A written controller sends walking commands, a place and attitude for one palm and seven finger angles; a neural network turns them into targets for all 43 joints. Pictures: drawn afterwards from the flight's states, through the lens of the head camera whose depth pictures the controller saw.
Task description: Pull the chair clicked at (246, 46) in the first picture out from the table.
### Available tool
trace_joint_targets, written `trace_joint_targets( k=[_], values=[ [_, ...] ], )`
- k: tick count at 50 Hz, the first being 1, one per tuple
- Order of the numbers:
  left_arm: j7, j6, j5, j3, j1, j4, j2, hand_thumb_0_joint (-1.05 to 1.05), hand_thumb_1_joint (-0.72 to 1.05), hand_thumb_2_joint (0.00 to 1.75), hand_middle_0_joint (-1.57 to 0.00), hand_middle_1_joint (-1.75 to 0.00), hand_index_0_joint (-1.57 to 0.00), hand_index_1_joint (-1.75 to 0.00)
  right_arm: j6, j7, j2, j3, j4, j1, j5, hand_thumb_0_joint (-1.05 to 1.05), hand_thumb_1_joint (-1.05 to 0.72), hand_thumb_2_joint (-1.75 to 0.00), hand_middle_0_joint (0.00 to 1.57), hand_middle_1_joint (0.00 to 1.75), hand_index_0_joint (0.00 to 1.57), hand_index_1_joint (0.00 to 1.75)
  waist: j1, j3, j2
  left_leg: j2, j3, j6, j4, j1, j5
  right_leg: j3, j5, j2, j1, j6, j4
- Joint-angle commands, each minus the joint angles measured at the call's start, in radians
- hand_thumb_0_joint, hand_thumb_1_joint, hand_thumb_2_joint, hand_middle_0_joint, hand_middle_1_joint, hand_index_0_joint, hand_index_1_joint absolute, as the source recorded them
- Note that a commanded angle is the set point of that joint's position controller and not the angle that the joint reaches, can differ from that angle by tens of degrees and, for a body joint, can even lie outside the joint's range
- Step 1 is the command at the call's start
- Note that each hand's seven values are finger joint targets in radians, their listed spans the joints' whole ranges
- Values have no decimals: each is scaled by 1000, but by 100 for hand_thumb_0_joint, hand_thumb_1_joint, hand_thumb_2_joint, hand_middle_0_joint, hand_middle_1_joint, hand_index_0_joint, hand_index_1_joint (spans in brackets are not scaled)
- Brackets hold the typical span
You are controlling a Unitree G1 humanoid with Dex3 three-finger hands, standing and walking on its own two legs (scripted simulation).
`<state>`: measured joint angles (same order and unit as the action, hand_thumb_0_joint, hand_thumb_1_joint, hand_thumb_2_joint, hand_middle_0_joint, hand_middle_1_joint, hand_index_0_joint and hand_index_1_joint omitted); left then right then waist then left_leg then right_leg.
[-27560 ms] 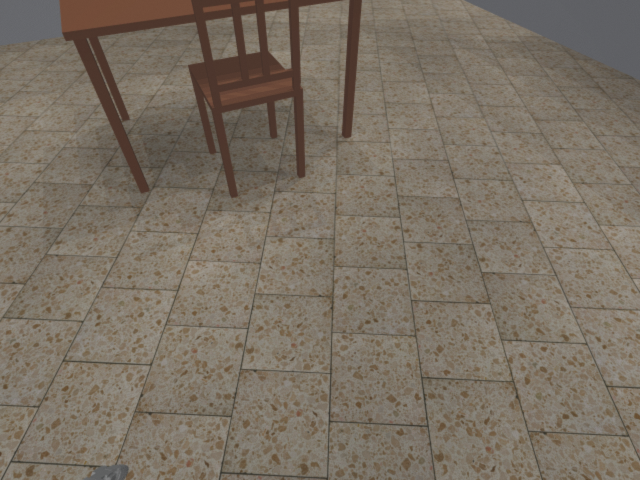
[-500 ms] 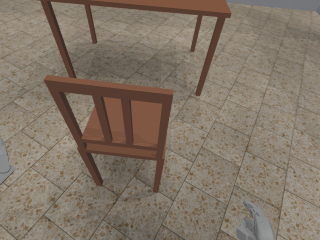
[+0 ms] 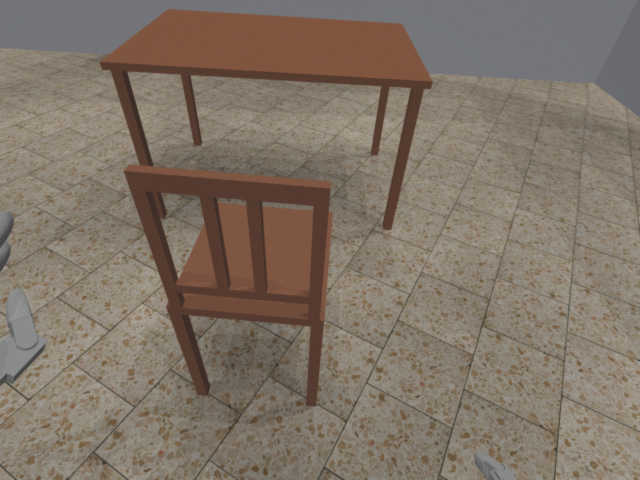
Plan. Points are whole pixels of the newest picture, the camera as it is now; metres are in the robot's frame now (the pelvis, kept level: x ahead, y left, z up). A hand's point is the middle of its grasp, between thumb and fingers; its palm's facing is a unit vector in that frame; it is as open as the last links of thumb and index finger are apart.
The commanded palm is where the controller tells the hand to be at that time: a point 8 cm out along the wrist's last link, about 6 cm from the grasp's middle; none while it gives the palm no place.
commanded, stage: stop stepping back and stand still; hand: left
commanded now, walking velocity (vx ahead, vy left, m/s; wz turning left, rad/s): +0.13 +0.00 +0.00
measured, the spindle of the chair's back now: (216, 244) +0.59 +0.22 -0.08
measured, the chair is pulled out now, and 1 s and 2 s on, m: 0.67 0.67 0.67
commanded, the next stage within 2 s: let the arm hang, fingers relaxed in 0.22 s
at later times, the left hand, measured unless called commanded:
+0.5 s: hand (164, 456) +0.19 +0.21 -0.08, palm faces +0.09 -0.95 -0.31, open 7.4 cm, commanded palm none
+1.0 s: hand out of the picture -0.01 +0.17 -0.16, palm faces +0.04 -0.97 -0.23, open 7.4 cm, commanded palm none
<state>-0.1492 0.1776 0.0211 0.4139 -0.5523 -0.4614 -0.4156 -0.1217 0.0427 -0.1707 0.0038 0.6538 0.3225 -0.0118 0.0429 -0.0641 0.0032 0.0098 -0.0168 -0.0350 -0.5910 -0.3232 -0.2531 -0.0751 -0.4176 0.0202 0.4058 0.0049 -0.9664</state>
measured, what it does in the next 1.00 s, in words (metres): steps on the spot: right foot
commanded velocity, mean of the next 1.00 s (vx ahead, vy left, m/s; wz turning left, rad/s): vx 0.02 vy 0.02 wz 0.00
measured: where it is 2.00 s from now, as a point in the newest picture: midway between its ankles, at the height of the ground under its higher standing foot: outside the picture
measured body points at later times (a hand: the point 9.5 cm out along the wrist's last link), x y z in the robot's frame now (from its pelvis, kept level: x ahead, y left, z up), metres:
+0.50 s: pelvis +0.00 +0.00 -0.01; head +0.00 -0.02 +0.44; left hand +0.18 +0.26 -0.05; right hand +0.13 -0.24 -0.13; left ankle +0.03 +0.11 -0.73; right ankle +0.01 -0.11 -0.74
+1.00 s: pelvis +0.01 -0.01 +0.01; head +0.03 -0.02 +0.46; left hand -0.01 +0.22 -0.14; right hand -0.01 -0.23 -0.15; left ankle +0.03 +0.11 -0.73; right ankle +0.01 -0.11 -0.73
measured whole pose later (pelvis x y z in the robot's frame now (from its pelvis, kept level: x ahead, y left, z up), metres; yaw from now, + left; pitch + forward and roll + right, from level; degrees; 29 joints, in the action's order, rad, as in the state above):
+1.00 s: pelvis +0.01 -0.01 +0.01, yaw +2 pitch -2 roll +0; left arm -0.03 -0.02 0.00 -0.02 -0.32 1.07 -0.17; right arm 0.00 0.03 -0.16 -0.01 1.09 0.34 0.01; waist 0.01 0.06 0.03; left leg 0.00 0.00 0.00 -0.44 -0.20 -0.21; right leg -0.04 -0.25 0.02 0.16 0.03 -0.43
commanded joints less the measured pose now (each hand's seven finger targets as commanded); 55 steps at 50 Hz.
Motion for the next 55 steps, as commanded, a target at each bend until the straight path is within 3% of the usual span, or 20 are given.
trace_joint_targets(
  k=[1,3,4,5,6,9,12,15,16,17,18,19,22,24,26,27,28,32,36,55],
  values=[
    [-19,88,7,142,77,-244,-204,0,90,90,-20,-30,-20,-30,-62,23,-154,37,-149,-156,14,0,-90,-90,20,30,20,30,-39,33,250,136,-168,-44,286,-180,-390,-57,-31,15,-338,26,532],
    [-6,90,6,134,97,-158,-195,0,90,90,-20,-30,-20,-30,-50,22,-146,40,-126,-128,8,0,-90,-90,20,30,20,30,-26,20,29,29,-45,-17,-46,-189,-264,103,58,-107,-370,85,696],
    [-6,92,12,149,126,-132,-221,0,90,90,-20,-30,-20,-30,-40,21,-145,48,-125,-126,4,0,-90,-90,20,30,20,30,-18,16,-112,-28,24,5,-291,-225,-207,331,65,-258,-329,157,758],
    [-10,83,13,121,153,-114,-194,0,90,90,-20,-30,-20,-30,-41,17,-164,74,-120,-99,-14,0,-90,-90,20,30,20,30,-18,23,-254,-35,3,21,-432,-253,-174,499,-59,-371,-252,209,805],
    [-4,83,18,79,145,-96,-151,0,90,90,-20,-30,-20,-30,-43,9,-185,82,-127,-114,-13,0,-90,-90,20,30,20,30,-8,82,-225,-17,-39,30,-499,-224,-113,513,-47,-380,-160,225,828],
    [-7,96,12,95,141,-101,-169,0,90,90,-20,-30,-20,-30,-20,11,-142,39,-125,-171,-2,0,-90,-90,20,30,20,30,-6,121,-69,36,4,10,-230,-123,-104,249,109,-309,-124,169,735],
    [-27,106,10,107,124,-177,-188,0,90,90,-20,-30,-20,-30,-44,29,-127,38,-148,-208,2,0,-90,-90,20,30,20,30,-29,90,-75,-3,85,-6,109,69,-35,166,106,-235,-160,110,675],
    [-32,114,22,131,67,-295,-200,0,90,90,-20,-30,-20,-30,-64,33,-161,59,-176,-187,-6,0,-90,-90,20,30,20,30,-44,13,98,124,-78,-51,245,204,210,111,244,-118,-190,34,490],
    [104,-87,-97,-319,55,519,151,0,90,90,-20,-30,-20,-30,-45,-64,-247,92,16,-84,32,0,-90,-90,20,30,20,30,31,51,109,175,-177,-77,58,165,565,17,435,-112,27,-8,198],
    [121,-177,-70,-293,91,532,191,0,90,90,-20,-30,-20,-30,29,-58,-165,76,16,-27,28,0,-90,-90,20,30,20,30,14,-34,159,210,-211,-128,142,158,686,27,36,-57,12,-21,156],
    [128,-193,-59,-314,140,559,196,0,90,90,-20,-30,-20,-30,49,-47,-185,68,-1,-41,43,0,-90,-90,20,30,20,30,0,-19,126,259,-284,-165,179,105,637,52,-161,-35,52,-25,62],
    [135,-189,-54,-322,169,608,186,0,90,90,-20,-30,-20,-30,57,-42,-191,64,-15,-60,55,0,-90,-90,20,30,20,30,-13,-10,83,268,-305,-180,185,95,603,78,-173,-44,59,-23,49],
    [140,-180,-56,-343,203,807,164,0,90,90,-20,-30,-20,-30,83,-39,-181,47,8,-105,53,0,-90,-90,20,30,20,30,-65,-31,-44,159,-139,-85,103,119,574,36,107,-33,-128,-7,384],
    [128,-178,-54,-344,197,949,83,0,90,90,-20,-30,-20,-30,91,-38,-153,40,48,-97,33,0,-90,-90,20,30,20,30,-62,-28,-66,44,-64,-14,67,-7,217,191,365,-127,-299,35,529],
    [133,-178,-48,-364,281,1058,36,0,90,90,-20,-30,-20,-30,116,-42,-132,31,100,-76,30,0,-90,-90,20,30,20,30,-19,49,-84,-12,-27,20,67,51,-41,276,131,-208,-127,99,620],
    [134,-178,-45,-371,315,1109,31,0,90,90,-20,-30,-20,-30,128,-39,-135,31,129,-67,32,0,-90,-90,20,30,20,30,-9,105,-137,-9,-17,24,43,91,-28,267,75,-202,-50,112,661],
    [134,-174,-41,-377,328,1158,45,0,90,90,-20,-30,-20,-30,128,-38,-132,27,168,-50,31,0,-90,-90,20,30,20,30,-1,121,-101,0,-22,22,55,123,19,261,88,-191,-27,111,665],
    [120,-174,-37,-373,240,1285,139,0,90,90,-20,-30,-20,-30,107,-24,-91,21,252,-5,39,0,-90,-90,20,30,20,30,-33,59,146,75,-91,-8,189,99,119,143,263,-95,-194,57,572],
    [120,-171,-29,-392,227,1371,144,0,90,90,-20,-30,-20,-30,104,-17,-98,20,302,21,29,0,-90,-90,20,30,20,30,-38,28,7,77,-78,-9,190,131,179,141,335,-112,-250,55,588],
    [107,-173,-25,-416,164,1517,180,0,90,90,-20,-30,-20,-30,109,-6,-48,3,428,102,22,0,-90,-90,20,30,20,30,-34,161,4,75,-62,-9,238,120,79,155,212,-110,-183,58,641]
  ],
)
